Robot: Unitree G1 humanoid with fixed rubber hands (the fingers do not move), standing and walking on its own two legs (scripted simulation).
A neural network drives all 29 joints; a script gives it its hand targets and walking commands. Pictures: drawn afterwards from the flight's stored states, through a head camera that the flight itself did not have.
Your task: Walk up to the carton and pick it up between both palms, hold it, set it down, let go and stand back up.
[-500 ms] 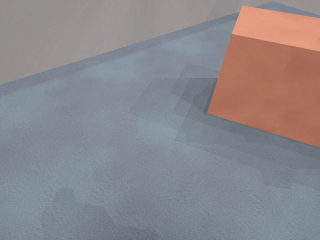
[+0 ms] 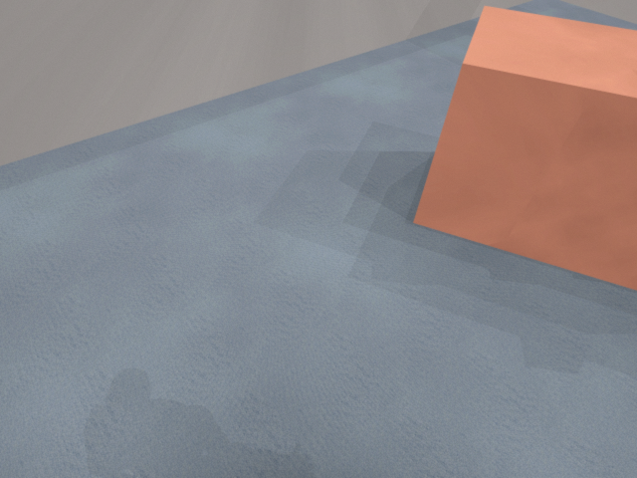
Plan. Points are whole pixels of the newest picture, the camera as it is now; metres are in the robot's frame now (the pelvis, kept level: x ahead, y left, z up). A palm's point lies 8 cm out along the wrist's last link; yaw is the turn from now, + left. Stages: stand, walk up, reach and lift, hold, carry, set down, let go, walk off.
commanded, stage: walk up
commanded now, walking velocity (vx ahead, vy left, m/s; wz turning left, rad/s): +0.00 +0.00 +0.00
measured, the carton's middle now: out of the picture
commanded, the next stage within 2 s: none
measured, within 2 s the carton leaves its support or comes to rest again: neither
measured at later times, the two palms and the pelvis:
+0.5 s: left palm out of the picture +0.15 +0.13 -0.12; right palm out of the picture +0.07 -0.48 -0.12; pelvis +0.04 -0.15 -0.01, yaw -9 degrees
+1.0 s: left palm (358, 394) +0.29 -0.07 -0.13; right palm out of the picture +0.05 -0.65 -0.10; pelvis +0.10 -0.31 -0.02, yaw -19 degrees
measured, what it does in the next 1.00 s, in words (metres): steps to the right, turning right: right foot, then left foot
